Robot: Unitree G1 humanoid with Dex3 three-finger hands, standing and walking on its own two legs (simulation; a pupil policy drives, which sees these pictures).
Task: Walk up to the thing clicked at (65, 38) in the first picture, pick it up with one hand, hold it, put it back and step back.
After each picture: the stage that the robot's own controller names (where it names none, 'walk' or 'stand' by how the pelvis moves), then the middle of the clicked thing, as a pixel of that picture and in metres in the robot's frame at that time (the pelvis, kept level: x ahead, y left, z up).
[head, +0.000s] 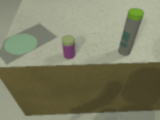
stand; (68, 47) +0.65 +0.07 -0.08
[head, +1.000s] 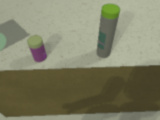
walk; (37, 49) +0.56 +0.22 -0.05
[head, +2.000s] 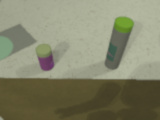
stand; (45, 57) +0.53 +0.16 -0.07
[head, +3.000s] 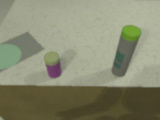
stand; (53, 65) +0.51 +0.13 -0.08
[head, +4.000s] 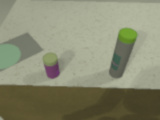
stand; (51, 66) +0.52 +0.15 -0.09
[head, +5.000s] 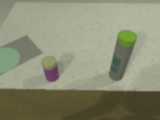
stand; (50, 69) +0.50 +0.15 -0.09
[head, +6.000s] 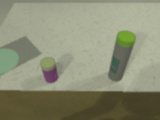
stand; (49, 70) +0.50 +0.16 -0.09
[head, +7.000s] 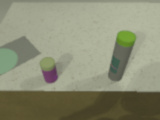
rise first; (49, 70) +0.49 +0.16 -0.09
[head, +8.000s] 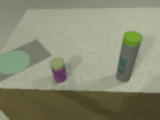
rise first; (58, 70) +0.51 +0.15 -0.08
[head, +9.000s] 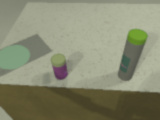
go down; (59, 67) +0.51 +0.14 -0.08
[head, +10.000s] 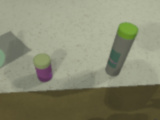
go down; (43, 68) +0.48 +0.13 -0.05
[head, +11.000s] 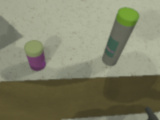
close in; (35, 56) +0.50 +0.14 -0.03
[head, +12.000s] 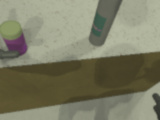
close; (14, 39) +0.53 +0.16 +0.00
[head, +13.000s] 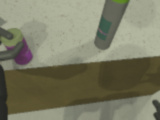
lift; (17, 47) +0.49 +0.16 +0.01
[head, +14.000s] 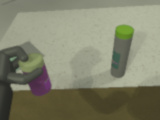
lift; (36, 74) +0.33 +0.15 +0.14
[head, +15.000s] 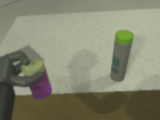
hold; (37, 79) +0.34 +0.15 +0.11
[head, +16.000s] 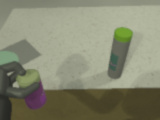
hold; (32, 89) +0.32 +0.17 +0.07
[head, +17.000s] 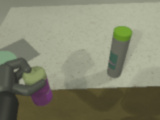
hold; (38, 86) +0.32 +0.15 +0.07
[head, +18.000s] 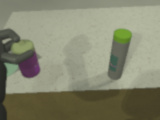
crouch; (27, 59) +0.40 +0.18 +0.13
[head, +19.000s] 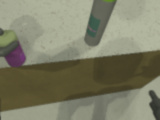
lower; (11, 49) +0.49 +0.16 -0.02
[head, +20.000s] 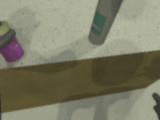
lower; (6, 42) +0.50 +0.17 +0.02
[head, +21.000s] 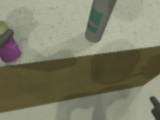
lower; (3, 42) +0.50 +0.17 +0.02
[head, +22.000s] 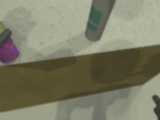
lower; (1, 42) +0.50 +0.17 +0.02
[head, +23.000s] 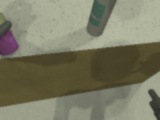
loosen; (0, 34) +0.52 +0.17 +0.03
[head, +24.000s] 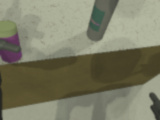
withdraw; (8, 42) +0.50 +0.15 +0.02
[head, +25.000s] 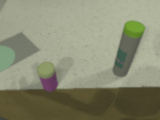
sink last; (48, 77) +0.43 +0.15 -0.03
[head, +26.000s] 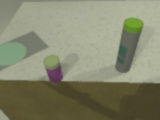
stand; (53, 69) +0.48 +0.15 -0.03
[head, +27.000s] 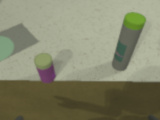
stand; (45, 68) +0.45 +0.15 -0.02
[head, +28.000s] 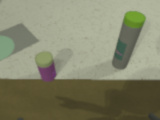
stand; (46, 67) +0.46 +0.15 -0.02
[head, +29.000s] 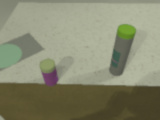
stand; (49, 72) +0.48 +0.16 -0.07
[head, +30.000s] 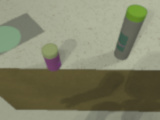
walk; (52, 57) +0.49 +0.13 -0.07
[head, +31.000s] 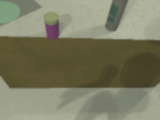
walk; (52, 26) +0.66 +0.15 -0.07
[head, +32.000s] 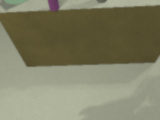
walk; (52, 0) +0.97 +0.21 -0.07
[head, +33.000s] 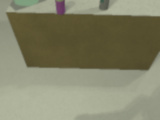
stand; (60, 4) +1.06 +0.14 -0.08
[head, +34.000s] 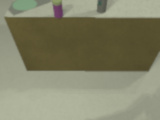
stand; (57, 8) +1.05 +0.14 -0.09
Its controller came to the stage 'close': yes
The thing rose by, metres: 0.21
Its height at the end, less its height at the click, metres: +0.00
